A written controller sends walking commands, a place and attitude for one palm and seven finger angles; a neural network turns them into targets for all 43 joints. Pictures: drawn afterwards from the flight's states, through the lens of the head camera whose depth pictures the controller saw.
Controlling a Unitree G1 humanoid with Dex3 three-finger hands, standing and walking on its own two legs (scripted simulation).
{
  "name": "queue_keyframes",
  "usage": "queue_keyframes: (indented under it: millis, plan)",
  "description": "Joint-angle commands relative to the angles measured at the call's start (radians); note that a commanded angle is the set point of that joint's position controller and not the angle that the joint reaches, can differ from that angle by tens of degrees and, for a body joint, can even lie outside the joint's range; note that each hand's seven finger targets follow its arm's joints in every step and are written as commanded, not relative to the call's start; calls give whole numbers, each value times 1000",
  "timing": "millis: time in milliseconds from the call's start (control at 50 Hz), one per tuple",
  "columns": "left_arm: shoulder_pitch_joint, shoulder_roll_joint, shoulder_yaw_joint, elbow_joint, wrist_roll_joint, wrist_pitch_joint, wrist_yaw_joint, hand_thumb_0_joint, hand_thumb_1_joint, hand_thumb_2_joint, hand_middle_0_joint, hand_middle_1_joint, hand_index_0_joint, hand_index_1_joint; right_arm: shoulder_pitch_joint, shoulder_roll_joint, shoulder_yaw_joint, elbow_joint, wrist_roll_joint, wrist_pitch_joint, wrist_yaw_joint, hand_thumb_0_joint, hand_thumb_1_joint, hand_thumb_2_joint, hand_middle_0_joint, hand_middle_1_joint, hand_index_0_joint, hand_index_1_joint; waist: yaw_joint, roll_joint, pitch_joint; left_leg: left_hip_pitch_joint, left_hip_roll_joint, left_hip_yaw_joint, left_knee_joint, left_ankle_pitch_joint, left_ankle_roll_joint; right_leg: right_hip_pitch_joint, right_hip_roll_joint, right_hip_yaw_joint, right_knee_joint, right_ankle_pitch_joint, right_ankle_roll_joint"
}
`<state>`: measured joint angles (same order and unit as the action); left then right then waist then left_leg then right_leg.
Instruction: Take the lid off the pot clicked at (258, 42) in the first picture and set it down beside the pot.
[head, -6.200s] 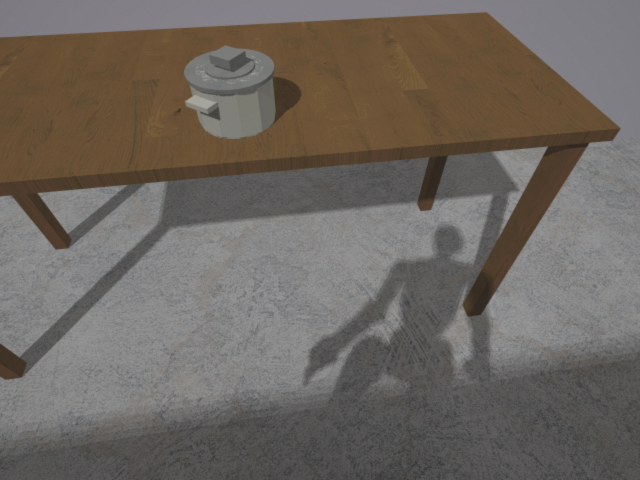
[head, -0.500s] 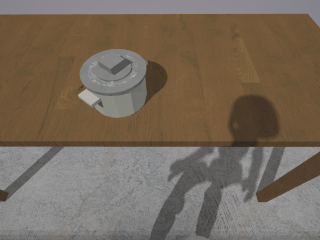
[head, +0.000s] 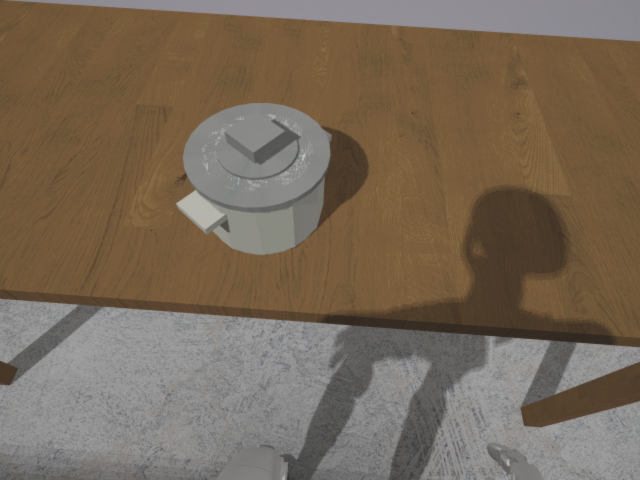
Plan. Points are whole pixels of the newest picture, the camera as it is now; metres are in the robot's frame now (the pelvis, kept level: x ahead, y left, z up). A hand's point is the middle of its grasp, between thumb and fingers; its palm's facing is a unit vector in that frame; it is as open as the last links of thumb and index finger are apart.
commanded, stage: come to a stop and stand still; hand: left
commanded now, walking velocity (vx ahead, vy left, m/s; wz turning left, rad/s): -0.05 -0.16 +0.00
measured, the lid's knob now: (255, 136) +0.45 +0.12 +0.16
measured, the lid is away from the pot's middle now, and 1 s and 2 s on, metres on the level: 0.00 0.00 0.00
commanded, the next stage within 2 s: look again from close up in 1.72 s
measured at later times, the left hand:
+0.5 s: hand out of the picture +0.02 +0.21 -0.17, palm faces -0.06 -0.97 -0.22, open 7.3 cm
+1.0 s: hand out of the picture +0.03 +0.22 -0.17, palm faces +0.01 -0.98 -0.21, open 7.3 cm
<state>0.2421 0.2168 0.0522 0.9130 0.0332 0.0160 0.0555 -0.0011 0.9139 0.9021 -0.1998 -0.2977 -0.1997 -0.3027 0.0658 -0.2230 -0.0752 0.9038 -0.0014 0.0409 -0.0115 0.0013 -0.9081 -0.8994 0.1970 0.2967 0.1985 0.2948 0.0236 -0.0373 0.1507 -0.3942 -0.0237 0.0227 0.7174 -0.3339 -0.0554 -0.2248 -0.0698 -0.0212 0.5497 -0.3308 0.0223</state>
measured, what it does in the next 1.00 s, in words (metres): steps on the spot: left foot, then right foot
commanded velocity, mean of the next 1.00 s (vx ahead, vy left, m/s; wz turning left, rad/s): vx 0.06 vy -0.03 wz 0.00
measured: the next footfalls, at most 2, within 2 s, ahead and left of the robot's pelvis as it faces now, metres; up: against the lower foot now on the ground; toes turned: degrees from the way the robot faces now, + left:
left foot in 0.02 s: +0.07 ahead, +0.12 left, +0.00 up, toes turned +2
right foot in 0.50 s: -0.10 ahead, -0.12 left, +0.00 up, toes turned -2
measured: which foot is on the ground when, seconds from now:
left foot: up 0.00-0.00, down 0.02-0.50, up 0.52-0.78, down 0.80-1.00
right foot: down 0.00-0.02, up 0.04-0.48, down 0.50-0.82, up 0.84-1.00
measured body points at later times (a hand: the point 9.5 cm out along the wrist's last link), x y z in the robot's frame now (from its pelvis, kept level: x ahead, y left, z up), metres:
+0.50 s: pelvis -0.05 +0.01 +0.00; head -0.01 +0.02 +0.45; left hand +0.02 +0.26 -0.15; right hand -0.05 -0.24 -0.14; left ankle +0.03 +0.12 -0.73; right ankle -0.15 -0.12 -0.73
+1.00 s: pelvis -0.01 +0.04 +0.00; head +0.02 +0.04 +0.45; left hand +0.03 +0.27 -0.16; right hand +0.04 -0.20 -0.15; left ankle +0.00 +0.12 -0.73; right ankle -0.07 -0.08 -0.70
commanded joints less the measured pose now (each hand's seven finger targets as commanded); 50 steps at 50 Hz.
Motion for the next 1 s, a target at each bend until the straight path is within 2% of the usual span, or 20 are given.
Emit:
queue_keyframes:
  millis: [0,20,40,80,180,220,360,420,440,480,500,520,560,640,700,740,760,800,880,980]
  plan:
    - [52,86,26,-89,-21,-9,5,0,900,900,-200,-300,-200,-300,212,-175,-30,-33,-7,-44,-2,0,-900,-900,200,300,200,300,-66,287,-301,443,390,-352,-310,955,186,-199,57,-10,355,-184,5]
    - [52,95,23,-80,-24,3,11,0,900,900,-200,-300,-200,-300,223,-193,-24,-42,-9,-29,-11,0,-900,-900,200,300,200,300,-81,300,-303,319,434,-353,-313,1162,289,-143,88,101,517,-362,-3]
    - [37,105,24,-93,-16,3,12,0,900,900,-200,-300,-200,-300,209,-152,-9,-43,-21,-28,-9,0,-900,-900,200,300,200,300,-75,229,-229,278,410,-234,-311,1076,298,-163,65,113,608,-317,-16]
    - [30,112,31,-55,-17,9,11,0,900,900,-200,-300,-200,-300,155,-106,7,-55,-24,-40,-26,0,-900,-900,200,300,200,300,-32,271,-207,225,356,-272,-328,930,264,-230,80,150,660,-241,1]
    - [16,115,35,-41,-14,28,-29,0,900,900,-200,-300,-200,-300,168,-117,7,-45,-20,-43,-37,0,-900,-900,200,300,200,300,-35,97,-222,235,317,-231,-411,499,222,-279,71,144,709,-69,19]
    - [12,103,34,-46,-9,36,-36,0,900,900,-200,-300,-200,-300,185,-115,9,-29,-22,-44,-35,0,-900,-900,200,300,200,300,-38,117,-219,229,305,-224,-458,319,204,-297,64,139,686,-32,24]
    - [28,82,17,-50,-9,32,-59,0,900,900,-200,-300,-200,-300,195,-151,-20,-4,-38,-38,-19,0,-900,-900,200,300,200,300,-53,258,-233,174,261,-206,-577,-132,155,-85,58,-13,164,-161,-6]
    - [190,82,21,22,-18,25,-58,0,900,900,-200,-300,-200,-300,171,-161,-33,20,-33,-24,-11,0,-900,-900,200,300,200,300,6,199,-237,51,195,-153,-568,-286,87,184,117,-83,-139,-80,-39]
    - [248,102,27,43,-14,22,-51,0,900,900,-200,-300,-200,-300,160,-127,-29,30,-24,-19,-9,0,-900,-900,200,300,200,300,28,106,-216,-13,134,-91,-469,-288,53,249,86,-47,-252,-48,-54]
    - [143,220,37,2,0,17,-33,0,900,900,-200,-300,-200,-300,162,-22,-10,8,-12,-10,-5,0,-900,-900,200,300,200,300,-5,-276,-80,-212,-7,49,45,-183,4,57,-283,422,-508,-424,-210]
    - [12,206,29,-36,-8,6,-27,0,900,900,-200,-300,-200,-300,146,-65,-11,4,-19,-5,0,0,-900,-900,200,300,200,300,-43,-146,-38,-178,42,-18,185,-145,20,-83,-326,419,-530,-381,-247]
    - [-67,219,35,-49,-12,3,-35,0,900,900,-200,-300,-200,-300,176,-49,-7,1,-18,-7,7,0,-900,-900,200,300,200,300,-95,-44,-94,-86,26,16,267,-89,24,-105,-272,317,-470,-167,-243]
    - [11,126,19,-6,-17,-43,-29,0,900,900,-200,-300,-200,-300,198,-53,-3,51,-25,-29,19,0,-900,-900,200,300,200,300,-47,-116,-62,-234,54,-5,241,-27,25,123,-172,244,-364,34,-187]
    - [144,122,19,61,-5,-62,-19,0,900,900,-200,-300,-200,-300,145,-38,8,29,-10,-46,13,0,-900,-900,200,300,200,300,1,-109,-79,-217,48,26,108,-79,10,277,-216,208,-231,545,-204]
    - [148,125,18,77,-5,-53,-15,0,900,900,-200,-300,-200,-300,138,-15,18,34,-3,-52,6,0,-900,-900,200,300,200,300,3,-152,-90,-84,24,53,-45,-56,19,242,-199,173,-163,696,-179]
    - [99,117,13,74,-12,-44,-13,0,900,900,-200,-300,-200,-300,241,-11,22,75,-6,-61,0,0,-900,-900,200,300,200,300,-51,-145,-117,167,4,70,-273,155,30,124,-126,99,-57,665,-109]
    - [106,93,9,66,-16,-42,-15,0,900,900,-200,-300,-200,-300,304,-56,14,95,-11,-73,-6,0,-900,-900,200,300,200,300,-67,-36,-179,338,67,-4,-282,403,69,35,-66,56,55,549,-60]
    - [125,29,-5,54,-33,-35,-12,0,900,900,-200,-300,-200,-300,381,-158,-6,103,-16,-68,-19,0,-900,-900,200,300,200,300,-76,263,-245,464,354,-297,-319,872,257,-157,57,-20,317,-249,-2]
    - [61,22,-4,86,-20,-7,-14,0,900,900,-200,-300,-200,-300,239,-68,27,89,-18,-59,-25,0,-900,-900,200,300,200,300,-28,197,-88,167,278,-230,-456,457,232,-128,4,50,400,-189,-21]
    - [100,-6,-6,108,-12,-3,-23,0,900,900,-200,-300,-200,-300,167,-67,22,83,-21,-52,-19,0,-900,-900,200,300,200,300,5,58,-121,71,241,-199,-519,22,209,16,13,0,139,-80,-18]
